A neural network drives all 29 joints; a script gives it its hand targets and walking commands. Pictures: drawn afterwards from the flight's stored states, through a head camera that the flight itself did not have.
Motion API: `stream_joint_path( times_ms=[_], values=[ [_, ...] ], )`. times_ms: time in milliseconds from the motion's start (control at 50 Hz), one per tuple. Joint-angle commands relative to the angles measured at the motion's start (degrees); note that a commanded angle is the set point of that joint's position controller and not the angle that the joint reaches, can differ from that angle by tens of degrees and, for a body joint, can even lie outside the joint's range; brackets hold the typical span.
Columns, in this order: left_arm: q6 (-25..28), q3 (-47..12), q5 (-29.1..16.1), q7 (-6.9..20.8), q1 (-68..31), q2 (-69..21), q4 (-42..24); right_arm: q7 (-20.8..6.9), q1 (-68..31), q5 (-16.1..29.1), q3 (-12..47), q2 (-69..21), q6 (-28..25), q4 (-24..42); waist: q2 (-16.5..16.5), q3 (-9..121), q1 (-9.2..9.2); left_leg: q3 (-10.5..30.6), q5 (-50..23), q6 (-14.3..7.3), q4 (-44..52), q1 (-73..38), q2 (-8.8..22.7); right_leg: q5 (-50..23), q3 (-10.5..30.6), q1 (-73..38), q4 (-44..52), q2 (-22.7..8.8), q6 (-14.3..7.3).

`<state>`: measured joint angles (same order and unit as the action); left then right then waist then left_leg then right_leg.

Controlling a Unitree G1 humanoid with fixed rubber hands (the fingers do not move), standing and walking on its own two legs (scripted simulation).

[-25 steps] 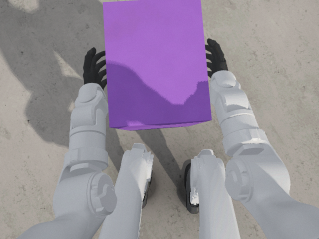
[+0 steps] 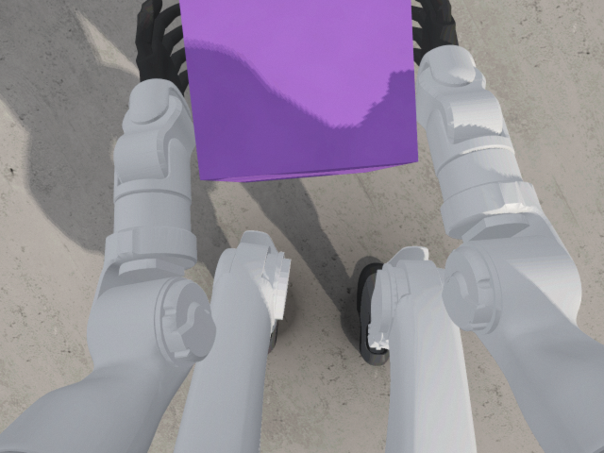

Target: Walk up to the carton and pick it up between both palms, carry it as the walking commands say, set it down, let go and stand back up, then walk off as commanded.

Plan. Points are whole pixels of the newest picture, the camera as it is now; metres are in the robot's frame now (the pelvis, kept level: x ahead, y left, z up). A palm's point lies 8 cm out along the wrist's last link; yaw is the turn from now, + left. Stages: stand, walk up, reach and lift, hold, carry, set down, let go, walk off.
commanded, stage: set down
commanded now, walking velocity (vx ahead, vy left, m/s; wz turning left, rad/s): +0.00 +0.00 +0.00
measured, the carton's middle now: (298, 72) +0.53 +0.07 -0.19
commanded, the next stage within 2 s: none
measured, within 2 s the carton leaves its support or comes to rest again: rests again in 1.00 s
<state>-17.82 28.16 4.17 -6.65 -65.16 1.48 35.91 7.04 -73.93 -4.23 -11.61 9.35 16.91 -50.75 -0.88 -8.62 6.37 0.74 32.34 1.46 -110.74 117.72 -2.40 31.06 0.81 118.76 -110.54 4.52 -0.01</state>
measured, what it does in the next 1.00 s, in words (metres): lowers itself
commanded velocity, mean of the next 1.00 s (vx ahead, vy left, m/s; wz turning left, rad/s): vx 0.00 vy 0.00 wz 0.00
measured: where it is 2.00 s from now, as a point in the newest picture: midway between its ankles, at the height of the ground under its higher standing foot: (319, 326)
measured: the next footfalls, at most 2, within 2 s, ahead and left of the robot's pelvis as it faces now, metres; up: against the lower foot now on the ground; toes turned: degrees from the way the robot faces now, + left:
none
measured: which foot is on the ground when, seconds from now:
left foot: down 0.00-1.00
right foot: down 0.00-1.00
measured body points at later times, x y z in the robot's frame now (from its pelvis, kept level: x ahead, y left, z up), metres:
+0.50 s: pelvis -0.01 +0.01 -0.05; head +0.36 +0.03 +0.19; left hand +0.52 +0.21 -0.21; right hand +0.58 -0.07 -0.22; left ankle +0.11 +0.12 -0.42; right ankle +0.11 -0.11 -0.42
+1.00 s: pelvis -0.01 +0.00 -0.07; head +0.36 +0.03 +0.17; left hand +0.52 +0.22 -0.24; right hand +0.58 -0.07 -0.25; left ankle +0.11 +0.12 -0.42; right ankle +0.11 -0.11 -0.42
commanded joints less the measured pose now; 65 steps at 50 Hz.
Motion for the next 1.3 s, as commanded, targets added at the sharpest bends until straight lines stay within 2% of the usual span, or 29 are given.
stream_joint_path(
  times_ms=[0,60,80,120,140,160,180,220,280,400,440,500,540,600,680,700,760,820,860,920,940,960,1100,1240,1280],
  values=[
    [1.7,-33.6,-8.6,15.3,-46.5,-47.4,-6.4,-10.5,-40.2,6.7,22.5,-54.4,-3.6,11.1,-4.1,85.3,3.07,-4.4,-23.3,1.2,7.8,-34.2,-5.6,-18.5,-1.8,-40.2,5.6,6.3,-0.7],
    [1.7,-34.9,-9.7,15.1,-50.2,-45.2,-8.5,-10.8,-41.8,8.2,23.6,-53.4,-3.3,11.8,-3.8,90.8,3.56,-4.8,-23.9,1.1,6.3,-36.6,-5.1,-19.3,-1.7,-43.1,4.0,5.9,-0.7],
    [1.6,-35.3,-10.1,14.9,-50.8,-45.1,-9.0,-10.9,-43.7,9.3,24.9,-52.9,-3.3,13.2,-3.5,94.0,4.40,-5.0,-24.5,1.1,5.7,-38.3,-5.1,-19.6,-1.7,-44.9,3.1,5.8,-0.8],
    [1.3,-36.9,-11.7,14.5,-53.1,-43.6,-11.1,-10.9,-47.1,11.4,27.4,-51.7,-3.1,16.1,-3.6,102.1,4.77,-5.3,-26.2,0.9,4.5,-42.3,-4.9,-21.4,-1.5,-49.6,1.4,5.3,-0.9],
    [1.2,-37.8,-12.9,14.2,-54.6,-41.9,-12.0,-10.8,-47.6,12.2,28.2,-50.3,-2.8,16.7,-4.3,105.9,4.13,-5.6,-26.4,0.8,4.1,-44.3,-4.8,-21.6,-1.7,-52.3,0.9,4.9,-0.9],
    [0.6,-38.5,-13.0,14.1,-53.5,-42.7,-9.3,-10.9,-48.5,13.2,29.3,-50.2,-2.4,17.1,-3.8,104.0,4.08,-5.8,-28.7,0.8,3.3,-44.7,-4.6,-24.3,-2.2,-53.6,0.5,5.0,-0.8],
    [1.0,-40.6,-14.3,13.7,-54.3,-43.3,-13.1,-10.8,-49.0,15.0,30.7,-50.6,-2.7,19.9,-3.1,105.0,3.47,-5.5,-32.5,0.7,2.3,-46.7,-4.7,-27.9,-2.5,-53.7,-0.5,5.4,-0.9],
    [0.9,-41.9,-16.1,13.2,-57.8,-43.8,-15.7,-11.0,-52.2,15.9,30.1,-50.1,-2.7,20.9,-2.4,104.8,1.67,-5.4,-32.4,0.5,1.6,-48.4,-4.9,-26.0,-2.9,-50.1,-1.3,5.8,-1.4],
    [1.4,-42.8,-17.6,12.4,-61.0,-42.4,-17.6,-10.9,-54.1,17.1,30.3,-48.7,-3.1,20.8,-1.1,102.9,1.60,-5.3,-32.5,0.7,0.7,-48.4,-4.9,-25.0,-2.7,-47.6,-2.7,5.1,-1.4],
    [2.4,-38.0,-14.6,13.0,-59.4,-43.3,-6.7,-12.2,-52.2,15.2,26.0,-47.3,-4.7,9.7,-1.8,84.2,1.77,-5.0,-25.5,0.5,0.0,-39.3,-4.5,-18.6,-3.0,-38.7,-4.0,4.7,-1.7],
    [2.6,-37.2,-14.2,13.3,-59.5,-44.1,-5.8,-12.8,-52.9,15.5,25.7,-47.6,-5.1,9.2,-1.7,83.3,2.01,-4.7,-26.1,0.4,-0.4,-40.2,-4.6,-18.4,-3.4,-37.4,-4.8,4.6,-1.8],
    [2.6,-37.5,-14.7,13.7,-59.9,-44.9,-5.1,-13.5,-51.9,15.6,25.3,-48.4,-5.1,7.3,-2.1,83.5,1.28,-4.6,-27.2,0.5,-1.2,-41.3,-4.6,-18.8,-3.8,-36.9,-5.5,4.4,-1.9],
    [2.8,-37.3,-14.6,13.8,-61.0,-44.6,-5.9,-13.8,-52.7,16.3,25.4,-49.0,-5.2,7.7,-1.1,83.7,1.91,-4.7,-27.9,0.4,-1.4,-41.6,-4.5,-19.1,-3.7,-36.1,-6.0,4.4,-2.0],
    [2.9,-37.4,-15.1,14.1,-60.7,-46.0,-5.5,-14.1,-52.6,16.0,24.8,-49.2,-5.4,7.4,-0.9,83.3,1.20,-4.4,-29.3,0.4,-2.0,-41.5,-4.6,-20.2,-3.6,-35.7,-6.6,4.3,-2.1],
    [3.1,-37.2,-15.7,14.6,-60.5,-46.5,-4.5,-13.7,-54.7,16.2,25.5,-49.3,-6.0,9.2,-1.8,83.2,1.01,-4.5,-29.6,0.3,-3.0,-39.6,-4.8,-21.3,-3.1,-37.4,-6.9,4.2,-2.2],
    [3.1,-37.0,-15.6,14.7,-60.4,-46.4,-4.4,-13.7,-54.6,16.3,25.4,-49.3,-6.2,9.4,-2.6,82.9,0.50,-4.4,-29.0,0.2,-3.1,-38.8,-4.7,-21.4,-3.3,-37.5,-7.1,4.4,-2.0],
    [3.6,-37.2,-16.2,14.8,-61.7,-45.6,-4.7,-13.3,-55.0,16.4,25.4,-49.2,-6.5,9.7,-2.5,83.4,0.26,-4.6,-29.4,0.2,-3.7,-38.3,-4.7,-22.2,-3.0,-38.2,-7.5,4.3,-2.2],
    [3.8,-36.8,-16.5,14.6,-62.3,-44.9,-4.3,-13.2,-56.1,17.0,26.0,-48.8,-6.8,9.7,-2.5,83.2,0.88,-4.7,-29.1,0.2,-3.9,-37.9,-4.7,-21.8,-2.9,-38.1,-7.7,4.2,-2.1],
    [3.9,-36.5,-16.6,14.7,-62.5,-45.0,-4.0,-13.0,-56.7,16.7,25.8,-48.3,-6.9,10.0,-3.3,82.5,0.56,-4.8,-28.5,0.2,-4.2,-36.6,-4.7,-21.5,-2.7,-38.5,-7.7,4.3,-2.1],
    [4.0,-36.2,-16.4,14.8,-63.0,-44.6,-3.5,-13.0,-56.8,16.9,25.2,-48.6,-7.0,8.7,-2.4,81.9,0.84,-4.9,-27.9,0.2,-4.2,-36.5,-4.6,-21.1,-2.7,-38.0,-7.9,4.1,-2.2],
    [4.0,-35.8,-16.3,14.8,-62.3,-44.8,-2.9,-13.1,-56.6,16.6,25.0,-48.4,-7.0,8.6,-2.9,80.9,0.55,-4.8,-27.6,0.1,-4.3,-35.9,-4.7,-20.8,-2.8,-37.3,-8.0,4.2,-2.0],
    [4.0,-35.6,-16.2,14.8,-62.3,-44.4,-1.9,-13.2,-56.7,16.8,25.0,-48.1,-7.1,8.0,-2.6,79.9,1.07,-4.9,-27.4,0.1,-4.3,-35.9,-4.5,-20.2,-2.8,-36.8,-8.0,4.0,-2.0],
    [4.2,-34.4,-15.6,15.4,-61.4,-44.9,-0.2,-14.1,-55.5,16.3,24.3,-48.7,-7.1,6.0,-2.6,76.7,1.62,-5.0,-26.7,0.0,-4.9,-33.9,-4.5,-19.6,-2.7,-34.6,-8.5,3.9,-2.0],
    [4.2,-33.5,-15.1,16.1,-60.2,-46.0,2.5,-15.0,-54.0,14.8,22.5,-47.8,-7.1,3.6,-2.4,71.2,0.49,-4.5,-24.0,0.0,-4.9,-31.8,-4.4,-16.4,-3.0,-30.4,-8.5,3.7,-2.2],
    [4.3,-33.6,-14.9,16.2,-60.6,-45.6,2.8,-15.4,-54.0,14.9,22.2,-47.7,-7.1,2.9,-1.6,70.1,0.92,-4.7,-22.9,0.1,-4.9,-30.9,-4.3,-15.6,-2.7,-29.9,-8.5,3.6,-2.4]
  ],
)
